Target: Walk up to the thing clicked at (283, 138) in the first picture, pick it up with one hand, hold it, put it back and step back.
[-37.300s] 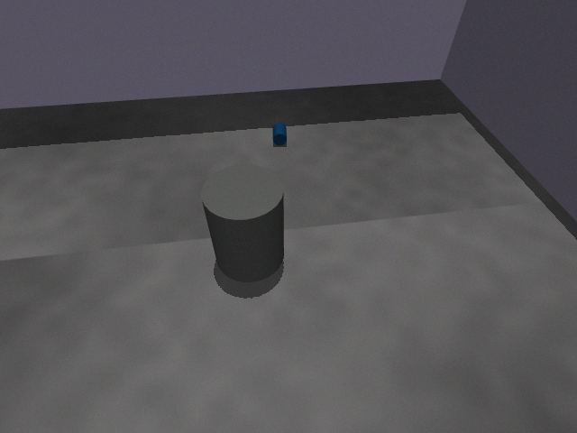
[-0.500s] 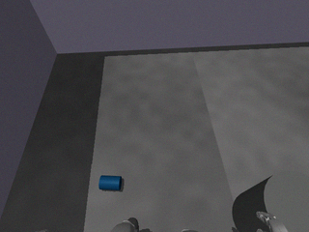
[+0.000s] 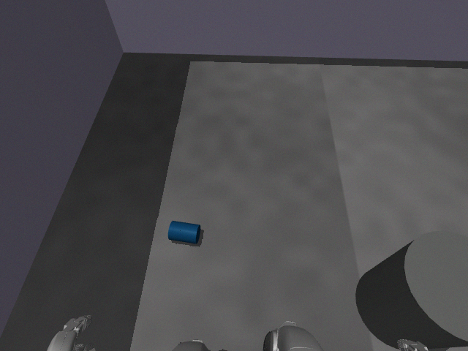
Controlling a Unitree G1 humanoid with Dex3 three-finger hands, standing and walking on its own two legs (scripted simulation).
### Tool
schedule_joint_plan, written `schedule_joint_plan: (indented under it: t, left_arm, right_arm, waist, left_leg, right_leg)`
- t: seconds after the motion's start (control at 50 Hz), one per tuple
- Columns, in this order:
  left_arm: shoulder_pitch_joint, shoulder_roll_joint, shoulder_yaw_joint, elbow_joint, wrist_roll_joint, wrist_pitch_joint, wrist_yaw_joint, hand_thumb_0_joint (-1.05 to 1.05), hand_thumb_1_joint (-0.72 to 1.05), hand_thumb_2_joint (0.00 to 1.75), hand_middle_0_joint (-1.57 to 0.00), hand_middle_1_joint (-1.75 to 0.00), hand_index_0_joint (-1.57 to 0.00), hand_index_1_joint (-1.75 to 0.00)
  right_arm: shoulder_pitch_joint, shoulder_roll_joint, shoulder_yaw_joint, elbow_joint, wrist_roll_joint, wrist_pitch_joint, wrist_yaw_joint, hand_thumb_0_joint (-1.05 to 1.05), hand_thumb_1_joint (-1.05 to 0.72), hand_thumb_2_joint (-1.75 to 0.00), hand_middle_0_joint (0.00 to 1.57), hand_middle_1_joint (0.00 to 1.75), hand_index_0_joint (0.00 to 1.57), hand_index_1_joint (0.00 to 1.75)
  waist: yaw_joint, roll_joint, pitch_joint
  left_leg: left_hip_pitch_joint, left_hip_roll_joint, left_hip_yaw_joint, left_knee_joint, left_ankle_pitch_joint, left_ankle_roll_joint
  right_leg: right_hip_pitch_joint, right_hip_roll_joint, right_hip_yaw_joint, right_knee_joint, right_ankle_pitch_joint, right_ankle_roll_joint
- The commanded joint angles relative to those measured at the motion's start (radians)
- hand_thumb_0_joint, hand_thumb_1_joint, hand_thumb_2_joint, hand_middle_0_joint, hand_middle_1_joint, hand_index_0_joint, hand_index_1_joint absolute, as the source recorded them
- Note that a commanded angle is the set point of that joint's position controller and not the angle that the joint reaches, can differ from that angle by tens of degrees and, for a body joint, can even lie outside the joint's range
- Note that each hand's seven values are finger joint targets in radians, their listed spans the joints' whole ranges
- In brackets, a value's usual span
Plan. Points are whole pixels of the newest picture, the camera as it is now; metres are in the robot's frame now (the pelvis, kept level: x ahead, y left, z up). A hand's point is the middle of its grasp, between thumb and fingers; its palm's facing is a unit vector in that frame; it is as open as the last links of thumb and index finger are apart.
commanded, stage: walk up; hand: left
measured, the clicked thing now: (184, 232) +0.60 +0.24 -0.71
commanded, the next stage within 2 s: stand in 1.90 s
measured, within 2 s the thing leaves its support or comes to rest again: neither
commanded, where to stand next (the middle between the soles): +0.20 +0.01 m, yaw -4 degrees
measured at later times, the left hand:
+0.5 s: hand out of the picture -0.11 +0.29 -0.11, palm faces -0.09 -0.89 -0.44, open 7.4 cm
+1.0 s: hand out of the picture -0.01 +0.29 -0.13, palm faces -0.08 -0.93 -0.35, open 7.4 cm
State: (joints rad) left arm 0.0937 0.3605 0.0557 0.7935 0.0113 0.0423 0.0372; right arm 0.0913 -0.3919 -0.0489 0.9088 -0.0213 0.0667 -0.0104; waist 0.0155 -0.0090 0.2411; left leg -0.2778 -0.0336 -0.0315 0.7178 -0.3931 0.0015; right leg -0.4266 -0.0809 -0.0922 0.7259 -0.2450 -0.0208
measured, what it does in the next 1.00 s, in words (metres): walks backwards: right foot, then left foot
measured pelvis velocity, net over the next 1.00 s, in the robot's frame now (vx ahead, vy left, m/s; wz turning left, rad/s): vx -0.12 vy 0.03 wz -0.08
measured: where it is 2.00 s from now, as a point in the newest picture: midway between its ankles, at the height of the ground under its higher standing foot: outside the picture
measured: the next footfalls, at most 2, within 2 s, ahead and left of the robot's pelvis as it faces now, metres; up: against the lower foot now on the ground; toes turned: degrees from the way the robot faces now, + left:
right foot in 0.36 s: -0.14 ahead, -0.10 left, +0.00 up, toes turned -6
left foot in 0.70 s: -0.07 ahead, +0.16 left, +0.00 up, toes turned -4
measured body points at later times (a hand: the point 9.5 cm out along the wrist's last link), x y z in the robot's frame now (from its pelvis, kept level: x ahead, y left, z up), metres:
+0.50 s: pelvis -0.14 +0.01 +0.02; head -0.13 -0.02 +0.47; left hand -0.11 +0.33 -0.09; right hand -0.08 -0.31 -0.11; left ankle -0.06 +0.16 -0.67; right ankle -0.18 -0.10 -0.71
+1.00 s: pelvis -0.12 +0.03 +0.02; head -0.10 +0.05 +0.47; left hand -0.01 +0.34 -0.10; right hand -0.08 -0.29 -0.08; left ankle -0.12 +0.16 -0.71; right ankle -0.07 -0.11 -0.69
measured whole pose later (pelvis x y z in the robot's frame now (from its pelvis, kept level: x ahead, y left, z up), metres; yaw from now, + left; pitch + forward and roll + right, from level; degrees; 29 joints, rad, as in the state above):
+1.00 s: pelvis -0.12 +0.03 +0.02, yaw -5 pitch -3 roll +1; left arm 0.20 0.40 0.07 0.92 0.01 -0.01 -0.03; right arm 0.25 -0.37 -0.05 0.91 -0.02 -0.04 0.01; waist -0.01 -0.05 0.10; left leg -0.16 0.00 0.01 0.52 -0.30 0.01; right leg -0.39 -0.05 0.02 0.76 -0.36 -0.01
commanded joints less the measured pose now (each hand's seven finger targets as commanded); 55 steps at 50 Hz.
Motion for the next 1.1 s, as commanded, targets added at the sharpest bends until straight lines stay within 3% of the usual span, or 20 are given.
schedule_joint_plan:
  t: [0.0,0.02,0.04,0.12,0.28,0.34,0.38,0.4,0.48,0.54,0.6,0.68,0.7,0.72,0.76,0.82,0.96,1.02,1.04,1.08]
  left_arm:
    - [-0.013,0.229,0.075,-0.085,-0.005,-0.019,0.015,0.0,0.9,0.9,-0.2,-0.3,-0.2,-0.3]
    - [-0.049,0.242,0.09,-0.073,-0.001,-0.013,0.02,0.0,0.9,0.9,-0.2,-0.3,-0.2,-0.3]
    - [-0.015,0.249,0.092,-0.057,0.004,-0.01,0.02,0.0,0.9,0.9,-0.2,-0.3,-0.2,-0.3]
    - [0.135,0.226,0.097,0.019,-0.013,-0.002,0.007,0.0,0.9,0.9,-0.2,-0.3,-0.2,-0.3]
    - [0.193,0.216,0.068,0.062,0.004,-0.067,-0.011,0.0,0.9,0.9,-0.2,-0.3,-0.2,-0.3]
    - [0.305,0.227,0.082,0.155,0.027,-0.084,-0.008,0.0,0.9,0.9,-0.2,-0.3,-0.2,-0.3]
    - [0.191,0.37,0.116,0.08,0.051,-0.08,-0.006,0.0,0.9,0.9,-0.2,-0.3,-0.2,-0.3]
    - [0.098,0.411,0.114,0.052,0.054,-0.078,-0.004,0.0,0.9,0.9,-0.2,-0.3,-0.2,-0.3]
    - [0.048,0.243,0.085,0.059,0.029,-0.1,-0.005,0.0,0.9,0.9,-0.2,-0.3,-0.2,-0.3]
    - [0.19,0.267,0.099,0.066,0.034,-0.105,-0.021,0.0,0.9,0.9,-0.2,-0.3,-0.2,-0.3]
    - [0.205,0.292,0.12,0.053,0.03,-0.091,-0.027,0.0,0.9,0.9,-0.2,-0.3,-0.2,-0.3]
    - [0.154,0.237,0.079,0.027,0.013,-0.07,-0.039,0.0,0.9,0.9,-0.2,-0.3,-0.2,-0.3]
    - [0.175,0.175,0.061,0.021,0.005,-0.068,-0.041,0.0,0.9,0.9,-0.2,-0.3,-0.2,-0.3]
    - [0.163,0.108,0.042,-0.004,-0.007,-0.068,-0.044,0.0,0.9,0.9,-0.2,-0.3,-0.2,-0.3]
    - [0.088,0.259,0.076,0.014,0.004,-0.061,-0.032,0.0,0.9,0.9,-0.2,-0.3,-0.2,-0.3]
    - [0.155,0.233,0.066,0.046,-0.001,-0.067,-0.047,0.0,0.9,0.9,-0.2,-0.3,-0.2,-0.3]
    - [0.111,0.186,0.05,0.074,-0.004,-0.082,-0.047,0.0,0.9,0.9,-0.2,-0.3,-0.2,-0.3]
    - [0.164,0.192,0.06,0.12,0.002,-0.089,-0.033,0.0,0.9,0.9,-0.2,-0.3,-0.2,-0.3]
    - [0.17,0.219,0.067,0.118,0.008,-0.094,-0.027,0.0,0.9,0.9,-0.2,-0.3,-0.2,-0.3]
    - [0.088,0.294,0.069,0.084,0.013,-0.104,-0.023,0.0,0.9,0.9,-0.2,-0.3,-0.2,-0.3]
  right_arm:
    - [0.087,-0.309,-0.083,-0.068,-0.008,-0.009,0.011,0.0,-0.9,-0.9,0.2,0.3,0.2,0.3]
    - [0.04,-0.36,-0.096,-0.089,-0.011,-0.013,0.013,0.0,-0.9,-0.9,0.2,0.3,0.2,0.3]
    - [-0.018,-0.345,-0.091,-0.102,-0.022,-0.021,0.005,0.0,-0.9,-0.9,0.2,0.3,0.2,0.3]
    - [-0.108,-0.219,-0.055,-0.144,-0.031,-0.021,-0.004,0.0,-0.9,-0.9,0.2,0.3,0.2,0.3]
    - [0.029,-0.253,-0.083,-0.117,-0.027,-0.02,0.02,0.0,-0.9,-0.9,0.2,0.3,0.2,0.3]
    - [0.015,-0.207,-0.067,-0.115,-0.012,-0.006,0.022,0.0,-0.9,-0.9,0.2,0.3,0.2,0.3]
    - [-0.049,-0.156,-0.051,-0.142,-0.006,-0.011,0.021,0.0,-0.9,-0.9,0.2,0.3,0.2,0.3]
    - [-0.067,-0.224,-0.08,-0.122,-0.007,-0.011,0.012,0.0,-0.9,-0.9,0.2,0.3,0.2,0.3]
    - [0.091,-0.16,-0.053,-0.038,0.01,-0.041,0.025,0.0,-0.9,-0.9,0.2,0.3,0.2,0.3]
    - [0.036,-0.174,-0.045,-0.057,0.003,-0.056,0.031,0.0,-0.9,-0.9,0.2,0.3,0.2,0.3]
    - [0.025,-0.186,-0.051,-0.06,-0.008,-0.084,0.034,0.0,-0.9,-0.9,0.2,0.3,0.2,0.3]
    - [0.19,-0.171,-0.071,0.008,-0.008,-0.12,0.022,0.0,-0.9,-0.9,0.2,0.3,0.2,0.3]
    - [0.25,-0.215,-0.091,0.022,-0.016,-0.128,0.014,0.0,-0.9,-0.9,0.2,0.3,0.2,0.3]
    - [0.258,-0.303,-0.112,0.006,-0.027,-0.133,0.009,0.0,-0.9,-0.9,0.2,0.3,0.2,0.3]
    - [0.239,-0.342,-0.117,-0.005,-0.003,-0.124,0.011,0.0,-0.9,-0.9,0.2,0.3,0.2,0.3]
    - [0.155,-0.224,-0.076,-0.047,-0.003,-0.136,0.007,0.0,-0.9,-0.9,0.2,0.3,0.2,0.3]
    - [0.113,-0.218,-0.056,-0.064,0.003,-0.12,0.004,0.0,-0.9,-0.9,0.2,0.3,0.2,0.3]
    - [0.075,-0.181,-0.037,-0.066,0.024,-0.094,0.001,0.0,-0.9,-0.9,0.2,0.3,0.2,0.3]
    - [0.075,-0.147,-0.022,-0.068,0.031,-0.09,0.0,0.0,-0.9,-0.9,0.2,0.3,0.2,0.3]
    - [0.138,-0.105,-0.004,-0.054,0.034,-0.075,-0.007,0.0,-0.9,-0.9,0.2,0.3,0.2,0.3]
  waist:
    - [-0.059,0.23,-0.327]
    - [-0.086,0.319,-0.28]
    - [-0.051,0.27,-0.234]
    - [0.036,0.125,-0.15]
    - [-0.051,0.242,-0.325]
    - [0.001,0.079,-0.289]
    - [0.041,-0.191,-0.147]
    - [0.038,-0.219,-0.034]
    - [-0.055,-0.107,-0.111]
    - [0.048,-0.186,-0.139]
    - [0.071,-0.205,-0.152]
    - [-0.027,-0.066,-0.249]
    - [-0.043,0.092,-0.314]
    - [-0.048,0.287,-0.292]
    - [-0.069,0.153,-0.18]
    - [-0.015,0.132,-0.123]
    - [-0.023,0.208,-0.18]
    - [0.021,0.117,-0.248]
    - [0.032,0.049,-0.278]
    - [-0.005,-0.146,-0.297]
  left_leg:
    - [0.058,0.302,-0.348,-0.321,0.276,0.209]
    - [-0.116,0.422,-0.505,-0.432,0.25,0.327]
    - [-0.196,0.448,-0.53,-0.453,0.182,0.34]
    - [-0.14,0.246,-0.219,-0.393,0.184,0.187]
    - [0.178,0.268,-0.212,-0.351,-0.129,0.205]
    - [-0.039,0.182,-0.113,-0.171,-0.158,0.114]
    - [-0.294,0.007,-0.067,0.117,-0.154,-0.012]
    - [-0.156,0.054,-0.183,0.272,-0.13,-0.022]
    - [-0.216,-0.031,-0.125,0.224,0.031,-0.025]
    - [-0.258,0.002,-0.055,0.095,-0.014,-0.035]
    - [-0.254,0.048,-0.001,-0.034,-0.088,-0.032]
    - [0.145,0.001,0.053,-0.383,0.159,0.011]
    - [0.287,0.105,-0.107,-0.416,0.124,0.036]
    - [0.4,0.334,-0.5,-0.466,0.075,0.133]
    - [0.146,0.416,-0.576,-0.485,-0.112,0.281]
    - [0.163,0.256,-0.277,-0.452,0.085,0.172]
    - [0.012,0.248,-0.092,-0.312,0.5,0.179]
    - [-0.068,0.169,-0.048,-0.145,0.362,0.098]
    - [-0.109,0.142,-0.038,-0.085,0.256,0.067]
    - [-0.11,0.014,-0.032,0.112,-0.173,0.007]
  right_leg:
    - [-0.017,0.071,0.061,0.117,-0.129,0.0]
    - [0.03,0.155,0.124,0.4,-0.414,0.015]
    - [0.047,0.146,0.227,0.525,-0.414,0.007]
    - [-0.041,0.19,0.234,0.59,-0.235,0.002]
    - [0.125,0.106,0.096,-0.127,-0.355,0.04]
    - [0.363,0.11,0.139,-0.458,-0.126,-0.003]
    - [0.108,-0.257,0.668,-0.556,-0.652,-0.168]
    - [-0.179,-0.363,0.775,-0.618,-0.783,-0.246]
    - [0.181,-0.084,0.28,-0.458,-0.111,-0.101]
    - [0.333,-0.094,0.304,-0.459,-0.241,-0.106]
    - [0.416,-0.171,0.327,-0.409,-0.161,-0.164]
    - [0.267,-0.11,0.185,-0.121,0.171,-0.105]
    - [0.153,-0.03,0.11,0.085,0.089,-0.063]
    - [-0.158,0.123,0.036,0.25,-0.247,-0.007]
    - [-0.116,0.056,0.21,0.326,-0.342,-0.03]
    - [-0.143,0.036,0.22,0.266,-0.173,-0.025]
    - [0.149,0.041,0.065,-0.051,-0.059,0.021]
    - [0.356,0.086,0.052,-0.237,0.14,0.004]
    - [0.406,0.031,0.126,-0.266,0.179,-0.011]
    - [0.273,-0.283,0.543,-0.432,0.059,-0.157]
